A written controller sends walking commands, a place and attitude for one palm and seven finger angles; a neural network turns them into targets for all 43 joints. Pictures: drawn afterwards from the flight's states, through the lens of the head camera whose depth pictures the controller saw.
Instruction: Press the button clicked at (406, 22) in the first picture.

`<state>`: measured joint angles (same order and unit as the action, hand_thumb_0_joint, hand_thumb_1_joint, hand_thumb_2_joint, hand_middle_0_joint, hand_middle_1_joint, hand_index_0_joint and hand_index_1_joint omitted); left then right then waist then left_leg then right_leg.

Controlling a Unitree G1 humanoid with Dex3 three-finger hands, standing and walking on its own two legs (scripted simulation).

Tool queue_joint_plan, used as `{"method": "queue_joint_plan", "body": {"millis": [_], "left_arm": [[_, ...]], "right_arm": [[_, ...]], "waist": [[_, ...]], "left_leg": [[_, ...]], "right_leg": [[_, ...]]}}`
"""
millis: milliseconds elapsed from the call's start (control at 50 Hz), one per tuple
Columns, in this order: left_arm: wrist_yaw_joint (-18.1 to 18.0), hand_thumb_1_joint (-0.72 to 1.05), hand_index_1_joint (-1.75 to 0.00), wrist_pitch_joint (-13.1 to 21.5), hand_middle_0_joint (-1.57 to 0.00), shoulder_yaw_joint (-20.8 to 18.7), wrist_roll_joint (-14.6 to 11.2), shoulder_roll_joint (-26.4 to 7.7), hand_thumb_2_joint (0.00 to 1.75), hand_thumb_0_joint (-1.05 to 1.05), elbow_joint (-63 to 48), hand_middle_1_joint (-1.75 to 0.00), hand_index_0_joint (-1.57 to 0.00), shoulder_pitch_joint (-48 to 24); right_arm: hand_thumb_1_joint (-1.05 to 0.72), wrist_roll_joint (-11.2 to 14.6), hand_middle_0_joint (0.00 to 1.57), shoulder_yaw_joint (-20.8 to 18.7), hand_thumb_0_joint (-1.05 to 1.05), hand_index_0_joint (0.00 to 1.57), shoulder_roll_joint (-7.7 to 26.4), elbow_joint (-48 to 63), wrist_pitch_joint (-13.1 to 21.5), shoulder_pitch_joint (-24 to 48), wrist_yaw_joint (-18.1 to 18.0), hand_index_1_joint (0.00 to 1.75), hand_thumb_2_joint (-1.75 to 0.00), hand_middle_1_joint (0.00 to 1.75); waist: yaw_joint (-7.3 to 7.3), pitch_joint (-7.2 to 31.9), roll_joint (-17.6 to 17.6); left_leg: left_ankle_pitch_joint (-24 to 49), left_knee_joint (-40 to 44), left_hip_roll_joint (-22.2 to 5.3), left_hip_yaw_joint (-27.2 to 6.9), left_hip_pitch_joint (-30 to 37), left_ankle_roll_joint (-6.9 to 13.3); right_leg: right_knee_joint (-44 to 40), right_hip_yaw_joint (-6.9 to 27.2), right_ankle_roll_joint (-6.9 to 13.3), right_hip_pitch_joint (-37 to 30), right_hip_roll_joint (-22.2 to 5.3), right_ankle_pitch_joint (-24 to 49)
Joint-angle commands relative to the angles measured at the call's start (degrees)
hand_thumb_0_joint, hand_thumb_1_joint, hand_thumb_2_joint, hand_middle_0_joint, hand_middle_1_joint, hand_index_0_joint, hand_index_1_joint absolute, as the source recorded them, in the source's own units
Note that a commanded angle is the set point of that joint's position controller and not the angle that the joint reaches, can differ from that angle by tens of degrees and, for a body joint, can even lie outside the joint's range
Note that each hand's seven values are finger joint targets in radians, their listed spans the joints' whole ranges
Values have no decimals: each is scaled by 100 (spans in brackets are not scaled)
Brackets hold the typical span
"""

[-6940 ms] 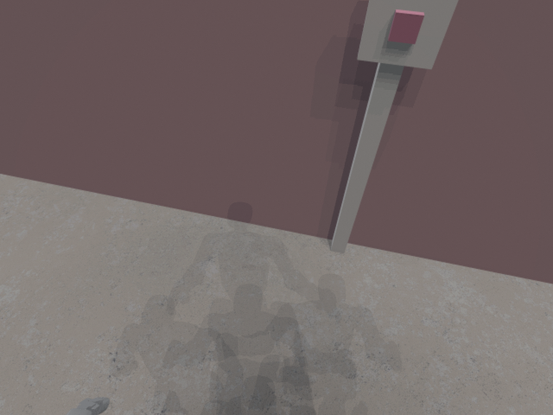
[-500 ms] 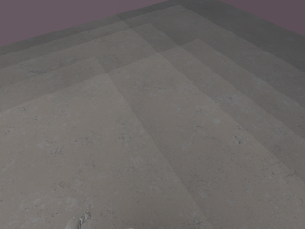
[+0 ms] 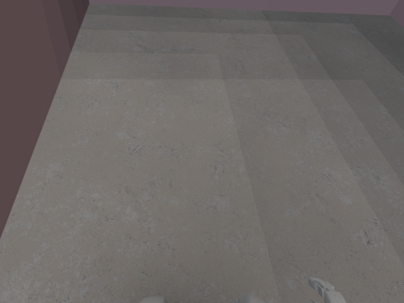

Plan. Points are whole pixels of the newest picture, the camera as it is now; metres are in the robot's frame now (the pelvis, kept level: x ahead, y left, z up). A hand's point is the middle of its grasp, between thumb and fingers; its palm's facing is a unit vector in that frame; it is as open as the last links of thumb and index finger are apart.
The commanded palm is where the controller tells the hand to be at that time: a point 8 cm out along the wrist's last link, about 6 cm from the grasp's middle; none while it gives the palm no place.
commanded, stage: turn to face it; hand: left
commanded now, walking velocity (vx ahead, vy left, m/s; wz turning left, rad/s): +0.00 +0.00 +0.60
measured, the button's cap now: out of the picture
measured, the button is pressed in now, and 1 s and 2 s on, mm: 0 0 0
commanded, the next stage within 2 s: none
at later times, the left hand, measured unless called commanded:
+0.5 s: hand out of the picture +0.05 +0.18 -0.13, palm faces +0.29 -0.92 -0.27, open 7.4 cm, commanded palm none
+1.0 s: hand out of the picture -0.10 +0.24 -0.15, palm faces +0.59 -0.76 -0.27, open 7.4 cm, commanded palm none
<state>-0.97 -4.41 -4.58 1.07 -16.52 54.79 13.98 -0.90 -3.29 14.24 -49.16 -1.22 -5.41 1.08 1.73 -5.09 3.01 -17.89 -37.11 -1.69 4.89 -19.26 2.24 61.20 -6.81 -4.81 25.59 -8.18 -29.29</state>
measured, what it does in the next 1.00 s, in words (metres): steps on the spot, turning left: right foot, then left foot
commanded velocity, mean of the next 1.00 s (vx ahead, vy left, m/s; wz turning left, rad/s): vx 0.00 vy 0.00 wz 0.60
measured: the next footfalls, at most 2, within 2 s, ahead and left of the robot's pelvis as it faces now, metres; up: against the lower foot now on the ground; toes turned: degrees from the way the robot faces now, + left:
right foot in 0.38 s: +0.06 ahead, -0.15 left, +0.00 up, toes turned +12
left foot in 0.76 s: -0.03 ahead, +0.12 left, +0.00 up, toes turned +35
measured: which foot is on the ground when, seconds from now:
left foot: down 0.00-0.38, up 0.40-0.74, down 0.76-1.00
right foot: up 0.00-0.36, down 0.38-0.76, up 0.78-1.00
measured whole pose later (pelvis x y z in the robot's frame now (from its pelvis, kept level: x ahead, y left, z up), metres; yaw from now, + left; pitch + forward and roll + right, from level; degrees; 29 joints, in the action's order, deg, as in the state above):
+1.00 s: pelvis -0.03 +0.01 +0.01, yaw +36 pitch +0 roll -1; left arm -0.7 -3.7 -4.4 0.8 -16.3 51.7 10.3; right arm -1.0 -2.8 12.9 -50.5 -1.4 -9.2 0.3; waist -0.2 -4.5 1.7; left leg -12.7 -29.0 1.4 0.2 -16.8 2.9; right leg 62.1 -1.6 -5.6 27.7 -5.8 -23.1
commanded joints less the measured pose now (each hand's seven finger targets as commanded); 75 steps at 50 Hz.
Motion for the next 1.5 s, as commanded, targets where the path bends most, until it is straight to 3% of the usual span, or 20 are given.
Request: {"method": "queue_joint_plan", "body": {"millis": [0, 200, 300, 320, 340, 360, 460, 620, 700, 720, 740, 760, 880, 1080, 1160, 1200, 1220, 1240, 1320, 1480], "left_arm": [[82, 90, -30, 252, -20, -113, 27, -349, 90, 0, -616, -30, -20, -155], [-11, 90, -30, 284, -20, -46, -43, -174, 90, 0, -901, -30, -20, -568], [-60, 90, -30, 383, -20, -45, -92, -188, 90, 0, -858, -30, -20, 6], [-88, 90, -30, 427, -20, -97, -68, -366, 90, 0, -835, -30, -20, 195], [-136, 90, -30, 492, -20, -189, 28, -912, 90, 0, -861, -30, -20, 336], [-133, 90, -30, 459, -20, -176, 35, -1138, 90, 0, -951, -30, -20, 119], [-129, 90, -30, 515, -20, -11, 28, -423, 90, 0, -1053, -30, -20, -704], [-90, 90, -30, 430, -20, -109, 70, -833, 90, 0, -745, -30, -20, -1], [-47, 90, -30, 359, -20, -175, 11, -880, 90, 0, -707, -30, -20, -4], [-18, 90, -30, 338, -20, -157, -35, -741, 90, 0, -780, -30, -20, 39], [35, 90, -30, 336, -20, -43, -63, -298, 90, 0, -1037, -30, -20, -133], [-25, 90, -30, 261, -20, 14, -1, -279, 90, 0, -1151, -30, -20, -496], [47, 90, -30, 242, -20, -73, -12, -326, 90, 0, -758, -30, -20, -360], [-12, 90, -30, 295, -20, -11, -49, -196, 90, 0, -1045, -30, -20, -673], [-49, 90, -30, 350, -20, -22, -91, -224, 90, 0, -990, -30, -20, -211], [-92, 90, -30, 444, -20, -108, -35, -585, 90, 0, -926, -30, -20, 260], [-127, 90, -30, 481, -20, -202, 64, -1123, 90, 0, -993, -30, -20, 231], [-140, 90, -30, 432, -20, -179, 16, -1147, 90, 0, -1118, -30, -20, -31], [-98, 90, -30, 487, -20, 5, 3, -463, 90, 0, -1163, -30, -20, -741], [-95, 90, -30, 455, -20, -93, 74, -784, 90, 0, -753, -30, -20, 113]], "right_arm": [[-90, -23, 20, -261, 0, 20, 1081, 300, 67, -168, -122, 30, -90, 30], [-90, -59, 20, -358, 0, 20, 1091, 144, -4, -670, -112, 30, -90, 30], [-90, -27, 20, -405, 0, 20, 1006, 212, -53, -459, -90, 30, -90, 30], [-90, 7, 20, -393, 0, 20, 828, 247, -59, -459, -67, 30, -90, 30], [-90, 63, 20, -336, 0, 20, 456, 339, -58, -560, -22, 30, -90, 30], [-90, -13, 20, -338, 0, 20, 448, 449, -47, -510, -29, 30, -90, 30], [-90, -41, 20, -322, 0, 20, 420, 8, -208, -697, 82, 30, -90, 30], [-90, 9, 20, -184, 0, 20, 333, 172, -170, -40, 115, 30, -90, 30], [-90, -3, 20, -213, 0, 20, 534, 119, -53, -557, 77, 30, -90, 30], [-90, -24, 20, -319, 0, 20, 972, 56, 14, -942, 65, 30, -90, 30], [-90, -33, 20, -484, 0, 20, 1641, 55, 45, -1357, 35, 30, -90, 30], [-90, 11, 20, -498, 0, 20, 1718, -151, 37, -1732, -40, 30, -90, 30], [-90, -32, 20, -256, 0, 20, 1046, 191, 82, -489, -152, 30, -90, 30], [-90, -60, 20, -361, 0, 20, 1107, 128, -8, -750, -116, 30, -90, 30], [-90, -51, 20, -390, 0, 20, 1065, 222, -64, -510, -91, 30, -90, 30], [-90, 26, 20, -368, 0, 20, 744, 304, -77, -467, -51, 30, -90, 30], [-90, 49, 20, -303, 0, 20, 369, 454, -68, -549, -26, 30, -90, 30], [-90, -35, 20, -378, 0, 20, 701, 452, -98, -550, -28, 30, -90, 30], [-90, -68, 20, -350, 0, 20, 552, 62, -233, -720, 89, 30, -90, 30], [-90, 5, 20, -197, 0, 20, 373, 181, -210, 23, 106, 30, -90, 30]], "waist": [[-222, 704, -1165], [-422, 796, -1096], [-118, 1113, -1143], [-11, 1144, -778], [71, 1171, 687], [28, 954, 1229], [-390, 266, 645], [49, 444, 999], [-217, 883, 670], [-442, 1250, -219], [-665, 1328, -2134], [-834, 1501, -1899], [-286, 834, -1102], [-440, 903, -1155], [-205, 912, -1248], [41, 1080, -274], [54, 900, 1391], [-19, 804, 946], [-395, 158, 648], [47, 413, 841]], "left_leg": [[1677, 1887, -1188, -1575, 806, 519], [1755, 1757, -1130, -2519, 952, 813], [2067, 1188, -681, -2670, 283, 498], [1447, 850, -398, -2478, -345, 205], [-71, -358, 318, -1554, -1510, -266], [-1497, -1616, 605, -852, -1802, -481], [-423, -3229, 2, -608, -1541, -646], [-683, -1094, 4, 84, -752, -644], [418, 844, 134, 246, 483, -469], [1632, 1313, -421, -470, 1680, -202], [4083, 1370, -2006, -2545, 2535, 533], [4505, 1399, -2298, -2701, 2396, 895], [2404, 1755, -1158, -1736, 986, 608], [2139, 1647, -1035, -2675, 1104, 803], [2105, 1368, -745, -2858, 330, 611], [797, 439, -125, -2355, -773, 65], [-1065, -1003, 762, -1054, -1852, -450], [-1435, -2126, 485, -1084, -1596, -451], [-292, -3436, 124, -778, -1512, -574], [-750, -1482, 11, -159, -941, -675]], "right_leg": [[604, 575, -57, 720, 89, 785], [-1052, 678, -41, 178, 475, 370], [-3199, 554, 101, -1427, 749, 1222], [-3993, 775, 211, -2207, 435, 1555], [-4736, 2199, 657, -3006, -1001, 1358], [-4749, 2826, 1258, -2391, -2072, 1863], [-4207, 763, 1064, -1546, -1026, 3221], [-3796, 207, 1099, -1985, -1229, 3920], [-2628, -292, 641, -1870, -1106, 3948], [-1551, -426, 340, -955, -880, 3152], [-195, -453, -98, 776, -54, -523], [478, 279, -48, 1006, -2, -1004], [471, 638, -51, 495, 108, 613], [-1250, 692, -12, 81, 531, 355], [-2612, 591, 92, -1114, 764, 877], [-4334, 1185, 313, -2520, 24, 1319], [-4857, 2970, 1005, -2747, -1655, 1123], [-4902, 2886, 1419, -1854, -2160, 1045], [-4515, 1074, 1034, -1225, -967, 1969], [-4024, 411, 1179, -1994, -1229, 3592]]}}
